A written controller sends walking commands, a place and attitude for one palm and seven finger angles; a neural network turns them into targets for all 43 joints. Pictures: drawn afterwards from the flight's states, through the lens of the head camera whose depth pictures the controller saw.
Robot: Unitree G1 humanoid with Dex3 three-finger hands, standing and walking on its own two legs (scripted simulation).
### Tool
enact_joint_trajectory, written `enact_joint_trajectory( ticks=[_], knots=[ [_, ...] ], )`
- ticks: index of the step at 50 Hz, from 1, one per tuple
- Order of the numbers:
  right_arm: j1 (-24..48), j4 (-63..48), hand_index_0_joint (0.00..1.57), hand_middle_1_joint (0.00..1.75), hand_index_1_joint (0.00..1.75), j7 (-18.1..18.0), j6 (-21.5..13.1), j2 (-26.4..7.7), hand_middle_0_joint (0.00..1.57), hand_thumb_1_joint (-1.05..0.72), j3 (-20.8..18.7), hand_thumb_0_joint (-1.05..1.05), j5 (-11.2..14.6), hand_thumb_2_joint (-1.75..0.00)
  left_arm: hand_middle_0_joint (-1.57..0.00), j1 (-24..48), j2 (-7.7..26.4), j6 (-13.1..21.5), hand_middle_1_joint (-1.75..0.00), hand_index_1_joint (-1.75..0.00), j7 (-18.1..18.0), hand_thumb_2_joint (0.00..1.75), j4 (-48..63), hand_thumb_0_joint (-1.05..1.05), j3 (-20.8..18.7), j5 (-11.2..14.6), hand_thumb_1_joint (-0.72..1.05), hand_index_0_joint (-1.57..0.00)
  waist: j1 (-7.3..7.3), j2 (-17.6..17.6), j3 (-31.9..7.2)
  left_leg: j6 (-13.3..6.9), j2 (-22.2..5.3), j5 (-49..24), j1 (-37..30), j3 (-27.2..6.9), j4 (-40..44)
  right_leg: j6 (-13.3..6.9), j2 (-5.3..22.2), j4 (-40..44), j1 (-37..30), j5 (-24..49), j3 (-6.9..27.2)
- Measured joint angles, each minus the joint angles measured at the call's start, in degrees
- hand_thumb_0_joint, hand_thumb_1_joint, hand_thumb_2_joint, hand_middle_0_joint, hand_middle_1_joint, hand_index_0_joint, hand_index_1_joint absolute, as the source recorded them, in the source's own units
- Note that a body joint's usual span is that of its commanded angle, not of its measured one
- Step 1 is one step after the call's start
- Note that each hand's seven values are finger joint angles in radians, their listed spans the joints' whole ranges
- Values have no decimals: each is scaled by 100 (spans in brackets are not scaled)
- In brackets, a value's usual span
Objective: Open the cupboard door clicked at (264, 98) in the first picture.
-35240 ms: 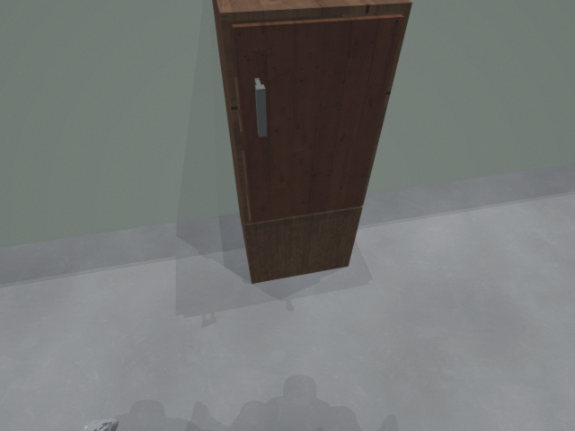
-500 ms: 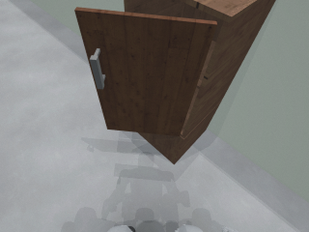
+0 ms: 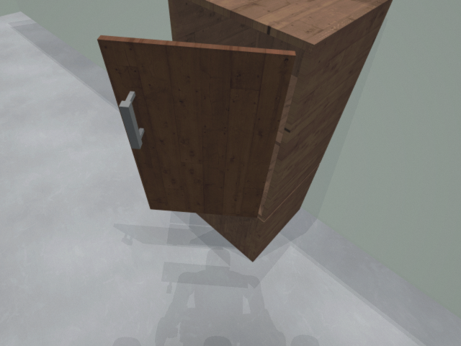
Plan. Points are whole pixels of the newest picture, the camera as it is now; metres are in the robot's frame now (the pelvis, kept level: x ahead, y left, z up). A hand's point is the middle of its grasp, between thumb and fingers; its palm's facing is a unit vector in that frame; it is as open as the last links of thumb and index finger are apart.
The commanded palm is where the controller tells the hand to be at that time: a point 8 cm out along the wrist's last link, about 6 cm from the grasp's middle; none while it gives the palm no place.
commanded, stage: come to a stop and stand still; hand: left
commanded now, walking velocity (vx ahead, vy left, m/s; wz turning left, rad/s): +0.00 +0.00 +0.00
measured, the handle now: (134, 120) +0.55 +0.26 +0.05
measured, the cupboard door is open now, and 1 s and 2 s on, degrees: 39 39 39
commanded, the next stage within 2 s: look again from close up in 0.30 s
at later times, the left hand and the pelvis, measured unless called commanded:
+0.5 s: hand out of the picture +0.00 +0.17 -0.18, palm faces +0.01 -0.98 -0.19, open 7.4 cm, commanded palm none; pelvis +0.01 +0.00 +0.00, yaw +0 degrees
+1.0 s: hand out of the picture +0.02 +0.16 -0.17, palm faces -0.02 -0.97 -0.23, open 7.4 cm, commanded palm none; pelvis +0.00 -0.02 +0.00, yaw -1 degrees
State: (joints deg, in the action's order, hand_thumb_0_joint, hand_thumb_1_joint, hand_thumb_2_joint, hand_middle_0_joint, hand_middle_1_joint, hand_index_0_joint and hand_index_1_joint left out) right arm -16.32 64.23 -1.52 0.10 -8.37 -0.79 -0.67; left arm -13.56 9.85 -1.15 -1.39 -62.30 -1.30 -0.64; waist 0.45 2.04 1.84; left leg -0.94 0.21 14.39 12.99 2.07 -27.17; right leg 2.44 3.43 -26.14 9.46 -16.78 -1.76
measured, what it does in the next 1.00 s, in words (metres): stands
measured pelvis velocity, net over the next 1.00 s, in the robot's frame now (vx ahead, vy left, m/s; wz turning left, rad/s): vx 0.00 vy -0.02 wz -0.02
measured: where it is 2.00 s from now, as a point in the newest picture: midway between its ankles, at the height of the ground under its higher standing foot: outside the picture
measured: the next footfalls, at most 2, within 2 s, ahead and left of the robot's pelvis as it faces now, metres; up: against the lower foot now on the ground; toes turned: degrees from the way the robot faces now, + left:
left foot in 1.82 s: +0.08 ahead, +0.21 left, +0.00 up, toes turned +3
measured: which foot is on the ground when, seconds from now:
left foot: down 0.00-1.00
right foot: down 0.00-1.00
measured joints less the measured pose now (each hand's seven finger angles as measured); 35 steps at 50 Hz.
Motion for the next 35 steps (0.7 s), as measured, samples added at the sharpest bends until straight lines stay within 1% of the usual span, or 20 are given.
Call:
enact_joint_trajectory(
  ticks=[4,15,20,21,23,26,30,35],
  knots=[
    [75,67,20,30,30,-46,5,76,20,-91,25,1,-5,-90,-20,-1,-28,9,-29,-30,-8,90,-119,1,12,-3,92,-20,2,-70,-5,-8,18,-33,-121,12,122,12,15,129,-121,43,6],
    [168,115,20,30,30,-45,-35,-4,20,-92,12,1,10,-90,-20,-122,-81,41,-29,-30,-29,90,-281,1,36,-24,91,-20,9,-76,-48,2,29,-81,-317,40,343,11,22,298,-280,72,27],
    [181,134,20,30,30,-52,-48,-8,20,-92,20,1,12,-90,-20,-169,-115,67,-29,-30,-28,90,-321,1,52,-22,91,-20,15,-61,-53,20,15,-74,-352,17,375,-4,6,353,-334,70,3],
    [176,86,20,30,30,-37,-43,-37,20,-92,29,1,24,-90,-20,-181,-137,111,-29,-30,-77,90,-315,1,83,-47,91,-20,14,-101,-61,27,-18,-39,-262,-1,267,-7,-25,348,-298,73,-16],
    [175,-107,20,30,30,3,-58,-103,20,-92,21,1,21,-90,-20,-224,-173,183,-29,-30,-136,90,-214,1,135,-65,91,-20,-6,-181,-11,27,-71,102,-64,-11,-35,-17,-70,179,-157,19,-19],
    [164,-320,20,30,30,17,-117,-178,20,-92,20,1,-2,-90,-20,-235,-193,223,-29,-30,-124,90,-132,1,180,-65,91,-20,-39,-294,61,7,-72,239,83,-21,-308,-23,-65,-103,-12,-125,-21],
    [136,-412,20,30,30,-4,-108,-237,20,-92,30,1,3,-90,-20,-271,-159,208,-29,-30,-118,90,-87,1,189,-49,91,-20,-49,-400,14,-5,-46,328,60,-3,-444,-15,-31,-330,10,-265,2],
    [157,-405,20,30,30,0,-73,-257,20,-93,52,1,3,-90,-20,-250,-55,165,-29,-30,-110,90,-37,1,178,-41,91,-20,-40,-403,-55,20,-32,320,-77,46,-387,-32,-13,-443,-30,-333,54]
  ],
)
